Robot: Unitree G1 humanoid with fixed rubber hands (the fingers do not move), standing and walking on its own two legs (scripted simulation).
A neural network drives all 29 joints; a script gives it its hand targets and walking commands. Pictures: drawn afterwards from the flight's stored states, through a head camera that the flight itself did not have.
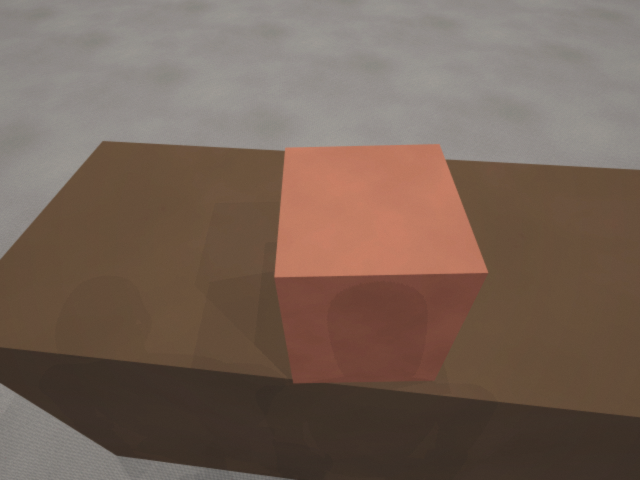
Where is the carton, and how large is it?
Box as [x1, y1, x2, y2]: [274, 144, 487, 382]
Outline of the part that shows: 439,144 285,148 274,277 293,382 434,380 487,274 487,270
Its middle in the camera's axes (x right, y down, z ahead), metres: +0.06 +0.03 +0.52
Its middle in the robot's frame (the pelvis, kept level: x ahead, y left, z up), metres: +0.38 -0.04 +0.06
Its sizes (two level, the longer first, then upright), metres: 0.210 0.200 0.250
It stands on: a pedestal, 0.71 m high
